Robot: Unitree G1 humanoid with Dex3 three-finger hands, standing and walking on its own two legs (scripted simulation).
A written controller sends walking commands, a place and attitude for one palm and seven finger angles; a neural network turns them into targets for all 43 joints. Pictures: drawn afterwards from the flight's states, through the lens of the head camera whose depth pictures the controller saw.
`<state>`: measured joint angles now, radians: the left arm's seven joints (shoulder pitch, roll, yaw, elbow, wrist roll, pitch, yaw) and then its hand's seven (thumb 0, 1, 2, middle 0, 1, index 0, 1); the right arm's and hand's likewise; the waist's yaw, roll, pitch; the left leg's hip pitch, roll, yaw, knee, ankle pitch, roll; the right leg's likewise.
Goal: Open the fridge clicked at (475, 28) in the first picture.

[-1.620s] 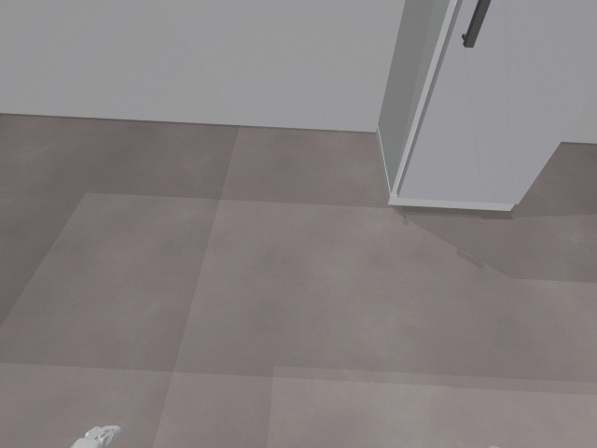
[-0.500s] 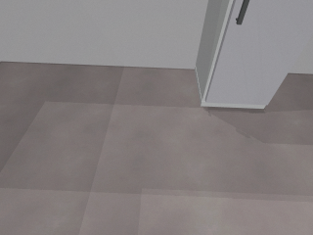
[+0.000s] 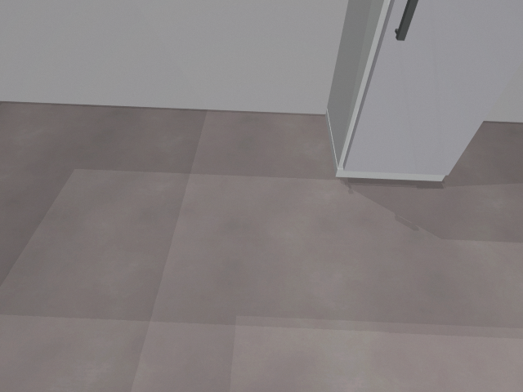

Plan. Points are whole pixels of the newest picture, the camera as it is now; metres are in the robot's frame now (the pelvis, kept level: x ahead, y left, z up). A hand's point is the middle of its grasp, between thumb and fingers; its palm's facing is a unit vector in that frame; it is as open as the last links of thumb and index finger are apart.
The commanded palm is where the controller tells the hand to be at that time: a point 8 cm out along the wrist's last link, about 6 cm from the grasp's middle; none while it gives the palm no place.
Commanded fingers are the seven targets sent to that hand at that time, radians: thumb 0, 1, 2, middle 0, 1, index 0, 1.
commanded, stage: walk to a spot facing it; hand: left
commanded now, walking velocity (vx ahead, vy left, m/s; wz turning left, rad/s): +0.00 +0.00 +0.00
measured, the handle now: out of the picture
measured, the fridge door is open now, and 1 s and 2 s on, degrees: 0 0 0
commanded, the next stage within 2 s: none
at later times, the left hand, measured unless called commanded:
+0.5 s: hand out of the picture +0.05 +0.16 -0.18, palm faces -0.17 -0.94 -0.28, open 7.4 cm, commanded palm none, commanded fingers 0.00 0.90 0.90 -0.20 -0.30 -0.20 -0.30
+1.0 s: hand out of the picture +0.12 +0.19 -0.18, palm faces -0.37 -0.90 -0.22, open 7.4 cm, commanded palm none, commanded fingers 0.00 0.90 0.90 -0.20 -0.30 -0.20 -0.30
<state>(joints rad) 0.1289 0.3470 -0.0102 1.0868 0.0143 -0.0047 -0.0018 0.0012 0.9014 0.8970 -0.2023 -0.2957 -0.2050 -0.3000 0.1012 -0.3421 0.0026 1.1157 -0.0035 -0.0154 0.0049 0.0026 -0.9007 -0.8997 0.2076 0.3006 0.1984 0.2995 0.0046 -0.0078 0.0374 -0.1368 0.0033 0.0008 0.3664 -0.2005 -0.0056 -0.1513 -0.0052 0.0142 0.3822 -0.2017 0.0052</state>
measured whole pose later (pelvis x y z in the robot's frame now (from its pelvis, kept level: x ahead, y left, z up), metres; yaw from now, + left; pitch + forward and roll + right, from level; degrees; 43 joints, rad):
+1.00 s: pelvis +0.00 +0.02 -0.01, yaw -28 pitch +1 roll -1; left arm 0.31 0.25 0.07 0.94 0.02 0.03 -0.02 0.00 0.90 0.90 -0.20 -0.30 -0.20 -0.30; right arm 0.18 -0.24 -0.05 0.91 -0.01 -0.02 -0.01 0.00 -0.90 -0.90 0.20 0.30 0.20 0.30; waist 0.05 -0.03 -0.02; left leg -0.23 0.01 0.00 0.49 -0.31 -0.01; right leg -0.34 0.13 0.22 0.54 -0.27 -0.02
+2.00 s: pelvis +0.29 -0.23 -0.02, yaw -55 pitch -1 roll -2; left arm 0.32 0.22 0.07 1.07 0.02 -0.02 0.00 0.00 0.91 0.90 -0.20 -0.30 -0.20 -0.30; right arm 0.20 -0.16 -0.04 0.97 -0.04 -0.08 0.02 0.00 -0.91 -0.90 0.20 0.30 0.19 0.30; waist 0.02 -0.04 0.00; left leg -0.37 0.12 0.18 0.67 -0.27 0.03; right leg -0.23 -0.01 -0.03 0.89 -0.47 -0.03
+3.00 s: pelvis +0.50 -0.61 -0.03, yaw -57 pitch -1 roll -2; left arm 0.36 0.13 0.03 1.13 0.01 -0.04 0.02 0.00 0.90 0.90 -0.20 -0.30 -0.20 -0.30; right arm 0.15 -0.17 -0.05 1.00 -0.02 -0.04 0.02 0.00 -0.91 -0.90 0.20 0.30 0.19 0.30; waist 0.02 -0.02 0.08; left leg -0.44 0.07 0.14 0.65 -0.18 0.06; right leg -0.10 -0.09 -0.23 0.77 -0.51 0.04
